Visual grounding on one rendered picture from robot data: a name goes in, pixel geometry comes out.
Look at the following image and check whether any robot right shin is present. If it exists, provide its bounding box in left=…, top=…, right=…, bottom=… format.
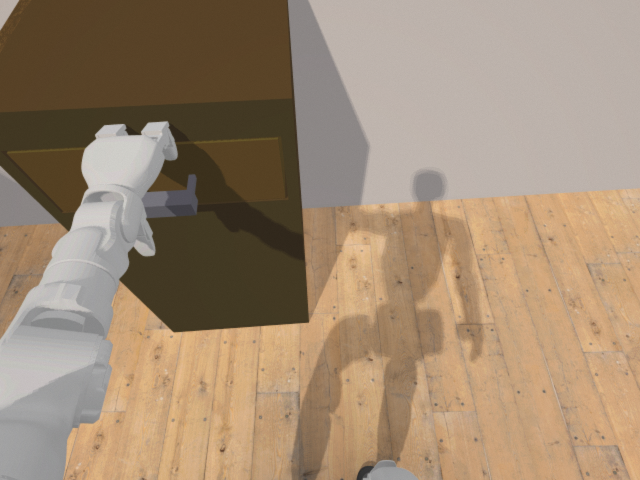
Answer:
left=370, top=460, right=397, bottom=474

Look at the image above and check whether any cabinet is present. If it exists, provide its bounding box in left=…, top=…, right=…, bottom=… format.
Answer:
left=0, top=0, right=309, bottom=332

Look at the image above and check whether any left robot upper arm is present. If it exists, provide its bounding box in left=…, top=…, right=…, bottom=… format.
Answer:
left=0, top=325, right=113, bottom=480

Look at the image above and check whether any robot left forearm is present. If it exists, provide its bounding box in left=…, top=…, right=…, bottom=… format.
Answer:
left=0, top=184, right=143, bottom=356

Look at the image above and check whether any drawer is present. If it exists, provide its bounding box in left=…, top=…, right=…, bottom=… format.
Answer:
left=7, top=137, right=285, bottom=211

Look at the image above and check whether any handle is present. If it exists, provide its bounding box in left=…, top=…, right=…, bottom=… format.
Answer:
left=141, top=174, right=198, bottom=218

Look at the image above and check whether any robot left hand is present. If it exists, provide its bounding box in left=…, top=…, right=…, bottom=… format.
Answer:
left=81, top=121, right=178, bottom=256

